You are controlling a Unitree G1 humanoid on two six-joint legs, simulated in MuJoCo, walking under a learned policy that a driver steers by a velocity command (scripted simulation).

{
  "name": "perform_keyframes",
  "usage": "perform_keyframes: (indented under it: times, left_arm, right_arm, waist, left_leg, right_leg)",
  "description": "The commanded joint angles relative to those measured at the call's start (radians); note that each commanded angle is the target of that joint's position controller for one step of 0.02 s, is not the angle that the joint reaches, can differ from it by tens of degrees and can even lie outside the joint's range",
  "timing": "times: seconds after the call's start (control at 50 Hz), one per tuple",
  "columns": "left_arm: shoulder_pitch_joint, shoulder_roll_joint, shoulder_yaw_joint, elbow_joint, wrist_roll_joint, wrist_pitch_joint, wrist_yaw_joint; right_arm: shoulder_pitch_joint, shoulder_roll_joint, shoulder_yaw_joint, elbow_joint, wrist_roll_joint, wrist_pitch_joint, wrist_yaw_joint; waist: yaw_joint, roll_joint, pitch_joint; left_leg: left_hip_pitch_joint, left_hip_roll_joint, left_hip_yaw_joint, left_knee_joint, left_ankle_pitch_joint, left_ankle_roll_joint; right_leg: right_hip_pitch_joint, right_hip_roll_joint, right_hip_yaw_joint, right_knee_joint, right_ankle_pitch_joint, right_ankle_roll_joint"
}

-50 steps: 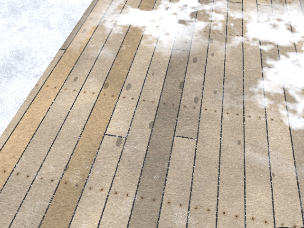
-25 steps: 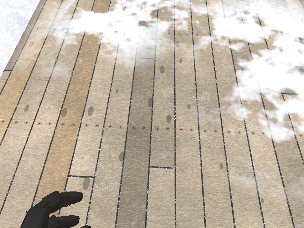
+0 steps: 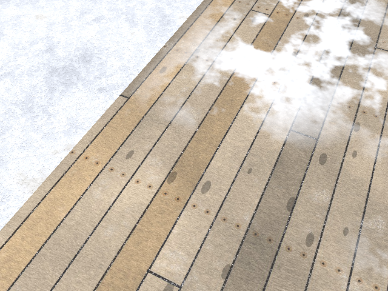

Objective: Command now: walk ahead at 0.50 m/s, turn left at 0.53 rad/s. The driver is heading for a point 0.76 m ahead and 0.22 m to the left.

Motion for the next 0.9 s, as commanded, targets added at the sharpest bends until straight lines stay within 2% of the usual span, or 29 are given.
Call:
perform_keyframes:
  times: [0.02, 0.04, 0.06, 0.08, 0.1, 0.12, 0.14, 0.16, 0.18, 0.22, 0.24, 0.28, 0.34, 0.42, 0.48, 0.52, 0.54, 0.56, 0.58, 0.6, 0.62, 0.64, 0.66, 0.7, 0.78, 0.8, 0.82, 0.86, 0.9]
  left_arm:
    - [-0.044, 0.209, 0.052, -0.058, -0.018, 0.016, 0.012]
    - [-0.053, 0.19, 0.042, -0.064, -0.016, 0.019, 0.015]
    - [-0.006, 0.103, 0.013, -0.097, 0.019, 0.01, 0.017]
    - [0.035, 0.026, -0.021, -0.141, 0.026, -0.024, 0.007]
    - [-0.078, 0.133, 0.002, -0.152, -0.011, -0.052, -0.007]
    - [-0.131, 0.143, 0.002, -0.172, -0.03, -0.069, -0.012]
    - [-0.139, 0.126, -0.001, -0.165, -0.006, -0.078, -0.003]
    - [-0.136, 0.133, 0.007, -0.159, 0.021, -0.074, 0.004]
    - [-0.119, 0.138, 0.01, -0.157, 0.022, -0.064, 0.002]
    - [-0.105, 0.12, 0.008, -0.152, 0.034, -0.044, 0.001]
    - [-0.111, 0.101, 0.004, -0.157, 0.036, -0.036, 0.001]
    - [-0.179, 0.083, -0.006, -0.174, 0.034, -0.029, 0.004]
    - [-0.299, 0.055, -0.018, -0.199, 0.029, -0.036, -0.006]
    - [-0.375, 0.073, -0.015, -0.224, 0.009, -0.05, -0.023]
    - [-0.333, 0.113, 0.004, -0.22, 0.002, -0.062, -0.029]
    - [-0.193, 0.14, 0.025, -0.185, 0.008, -0.071, -0.02]
    - [-0.067, 0.18, 0.039, -0.173, 0.026, -0.074, -0.012]
    - [0.055, 0.264, 0.061, -0.148, 0.042, -0.062, -0.008]
    - [0.065, 0.204, 0.049, -0.135, 0.013, -0.054, -0.017]
    - [0.014, 0.129, 0.029, -0.151, 0.006, -0.05, -0.013]
    - [-0.038, 0.101, 0.019, -0.159, 0.012, -0.038, -0.006]
    - [-0.073, 0.072, 0.009, -0.151, 0.014, -0.03, -0.005]
    - [-0.083, 0.066, 0.005, -0.143, 0.021, -0.031, -0.001]
    - [-0.079, 0.062, 0.007, -0.127, 0.02, -0.036, 0.001]
    - [-0.066, 0.123, 0.028, -0.091, 0.019, -0.045, 0.004]
    - [-0.064, 0.127, 0.03, -0.084, 0.022, -0.045, 0.005]
    - [-0.068, 0.137, 0.032, -0.08, 0.019, -0.044, 0.006]
    - [-0.052, 0.133, 0.03, -0.066, 0.013, -0.034, 0.008]
    - [0.003, 0.147, 0.032, -0.04, 0.006, -0.021, 0.009]
  right_arm:
    - [0.105, -0.153, -0.065, -0.063, 0.002, -0.001, 0.001]
    - [0.279, -0.214, -0.1, -0.019, 0.005, 0.004, -0.012]
    - [0.377, -0.318, -0.131, 0.002, 0.01, 0.013, -0.035]
    - [0.323, -0.365, -0.126, -0.041, 0.006, -0.007, -0.026]
    - [0.314, -0.258, -0.097, -0.051, 0.002, -0.023, -0.016]
    - [0.283, -0.218, -0.084, -0.045, -0.001, -0.036, -0.015]
    - [0.229, -0.2, -0.078, -0.048, 0.001, -0.042, -0.016]
    - [0.175, -0.167, -0.068, -0.059, -0.003, -0.041, -0.02]
    - [0.146, -0.161, -0.063, -0.076, -0.016, -0.043, -0.025]
    - [0.147, -0.154, -0.062, -0.077, -0.009, -0.047, -0.033]
    - [0.154, -0.177, -0.068, -0.07, -0.009, -0.047, -0.041]
    - [0.177, -0.198, -0.074, -0.065, -0.012, -0.044, -0.053]
    - [0.217, -0.191, -0.074, -0.047, -0.001, -0.034, -0.063]
    - [0.273, -0.191, -0.075, -0.021, 0.01, -0.025, -0.069]
    - [0.265, -0.181, -0.077, -0.016, 0.01, -0.017, -0.075]
    - [0.237, -0.149, -0.068, -0.028, 0.008, -0.012, -0.072]
    - [0.234, -0.095, -0.048, -0.044, -0.002, -0.016, -0.067]
    - [0.354, -0.035, -0.029, -0.067, 0.016, -0.022, -0.068]
    - [0.376, -0.106, -0.035, -0.063, 0.028, -0.025, -0.072]
    - [0.29, -0.189, -0.058, -0.057, 0.021, -0.019, -0.073]
    - [0.222, -0.195, -0.063, -0.072, 0.009, -0.013, -0.072]
    - [0.167, -0.177, -0.064, -0.087, -0.002, -0.013, -0.07]
    - [0.172, -0.157, -0.065, -0.097, 0.002, -0.011, -0.064]
    - [0.179, -0.109, -0.056, -0.1, 0.01, -0.005, -0.056]
    - [0.12, -0.071, -0.044, -0.128, 0.0, -0.003, -0.049]
    - [0.114, -0.07, -0.044, -0.124, 0.003, -0.004, -0.046]
    - [0.087, -0.06, -0.039, -0.132, 0.006, -0.008, -0.038]
    - [0.011, -0.05, -0.034, -0.145, 0.003, -0.015, -0.025]
    - [-0.053, -0.037, -0.029, -0.168, 0.006, -0.015, -0.014]
  waist:
    - [-0.129, -0.1, -0.09]
    - [-0.221, -0.069, -0.179]
    - [-0.214, 0.117, -0.263]
    - [-0.128, 0.242, -0.402]
    - [-0.194, 0.093, -0.37]
    - [-0.179, 0.069, -0.235]
    - [-0.135, -0.021, -0.162]
    - [-0.099, -0.026, -0.127]
    - [-0.071, 0.016, -0.117]
    - [-0.06, 0.013, -0.1]
    - [-0.052, 0.019, -0.099]
    - [-0.076, 0.024, -0.065]
    - [-0.125, 0.045, -0.049]
    - [-0.152, 0.064, -0.046]
    - [-0.119, 0.1, -0.049]
    - [-0.044, 0.105, -0.105]
    - [0.013, 0.036, -0.225]
    - [-0.011, -0.238, -0.367]
    - [-0.014, -0.312, -0.349]
    - [0.006, -0.196, -0.211]
    - [-0.002, -0.126, -0.133]
    - [-0.01, -0.094, -0.064]
    - [-0.037, -0.137, -0.052]
    - [-0.045, -0.136, -0.041]
    - [-0.049, -0.106, -0.027]
    - [-0.044, -0.079, -0.036]
    - [-0.039, -0.102, -0.02]
    - [-0.01, -0.087, -0.002]
    - [0.009, -0.086, 0.011]
  left_leg:
    - [0.195, -0.106, 0.089, -0.019, -0.117, 0.071]
    - [0.453, -0.142, 0.072, -0.074, -0.063, 0.113]
    - [0.769, 0.053, -0.276, -0.1, -0.094, 0.209]
    - [0.971, 0.248, -0.859, -0.283, -0.3, 0.393]
    - [0.963, 0.243, -0.816, -0.354, -0.35, 0.336]
    - [0.843, 0.212, -0.667, -0.356, -0.293, 0.293]
    - [0.71, 0.163, -0.551, -0.338, -0.128, 0.256]
    - [0.6, 0.132, -0.481, -0.359, -0.053, 0.24]
    - [0.519, 0.116, -0.46, -0.38, 0.019, 0.245]
    - [0.453, 0.081, -0.376, -0.393, 0.179, 0.242]
    - [0.426, 0.073, -0.351, -0.4, 0.179, 0.243]
    - [0.384, 0.059, -0.318, -0.408, 0.196, 0.238]
    - [0.347, -0.003, -0.272, -0.389, 0.083, 0.176]
    - [0.407, 0.035, -0.363, -0.335, -0.002, 0.161]
    - [0.481, 0.061, -0.447, -0.249, 0.005, 0.142]
    - [0.452, 0.015, -0.44, -0.134, 0.059, 0.106]
    - [0.359, -0.041, -0.376, 0.092, 0.005, 0.071]
    - [0.019, -0.194, -0.23, 0.428, -0.358, -0.01]
    - [-0.16, -0.138, -0.217, 0.598, -0.528, -0.025]
    - [-0.201, -0.09, -0.222, 0.652, -0.437, -0.03]
    - [-0.186, -0.056, -0.181, 0.654, -0.366, -0.036]
    - [-0.176, -0.032, -0.171, 0.611, -0.32, -0.038]
    - [-0.144, -0.002, -0.173, 0.582, -0.279, -0.038]
    - [-0.111, 0.019, -0.145, 0.539, -0.255, -0.042]
    - [-0.155, 0.037, -0.126, 0.394, -0.126, -0.062]
    - [-0.147, 0.035, -0.122, 0.361, -0.064, -0.059]
    - [-0.128, 0.039, -0.108, 0.294, -0.01, -0.058]
    - [-0.084, 0.016, -0.06, 0.167, 0.1, -0.048]
    - [-0.066, -0.002, -0.029, 0.094, 0.124, -0.033]
  right_leg:
    - [-0.01, -0.268, 0.041, 0.266, 1.022, -0.136]
    - [-0.13, -0.226, 0.018, 0.5, 0.956, -0.097]
    - [-0.469, -0.139, 0.013, 0.848, 0.436, -0.039]
    - [-0.781, 0.063, 0.234, 1.114, -0.249, -0.003]
    - [-0.894, 0.002, 0.372, 1.151, -0.2, -0.026]
    - [-0.927, -0.038, 0.355, 1.094, -0.108, -0.051]
    - [-0.878, -0.081, 0.352, 0.999, -0.035, -0.054]
    - [-0.818, -0.106, 0.352, 0.919, 0.019, -0.047]
    - [-0.749, -0.117, 0.361, 0.893, 0.049, -0.038]
    - [-0.712, -0.114, 0.34, 0.825, 0.075, -0.011]
    - [-0.711, -0.103, 0.327, 0.773, 0.112, 0.006]
    - [-0.727, -0.093, 0.32, 0.647, 0.217, 0.033]
    - [-0.655, -0.043, 0.308, 0.412, 0.401, 0.04]
    - [-0.61, -0.009, 0.333, 0.27, 0.443, 0.02]
    - [-0.568, -0.008, 0.358, 0.227, 0.335, -0.017]
    - [-0.362, -0.009, 0.327, 0.166, 0.323, -0.062]
    - [-0.124, -0.134, 0.435, 0.187, 0.286, -0.122]
    - [0.234, -0.364, 0.839, 0.136, 0.096, -0.28]
    - [0.252, -0.437, 1.067, 0.059, -0.154, -0.312]
    - [0.125, -0.396, 0.939, 0.031, -0.209, -0.266]
    - [0.009, -0.355, 0.801, 0.024, -0.112, -0.232]
    - [-0.089, -0.299, 0.682, -0.001, 0.015, -0.21]
    - [-0.144, -0.285, 0.617, -0.016, 0.091, -0.204]
    - [-0.203, -0.258, 0.516, -0.066, 0.162, -0.214]
    - [-0.197, -0.278, 0.367, -0.098, 0.353, -0.237]
    - [-0.183, -0.268, 0.325, -0.103, 0.372, -0.231]
    - [-0.198, -0.27, 0.287, -0.099, 0.413, -0.225]
    - [-0.195, -0.239, 0.197, -0.08, 0.444, -0.193]
    - [-0.159, -0.254, 0.17, -0.065, 0.468, -0.18]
